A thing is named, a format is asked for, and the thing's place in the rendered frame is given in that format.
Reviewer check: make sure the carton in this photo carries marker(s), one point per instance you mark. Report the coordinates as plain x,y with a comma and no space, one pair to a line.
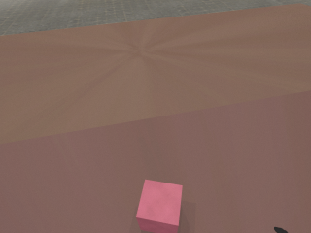
159,207

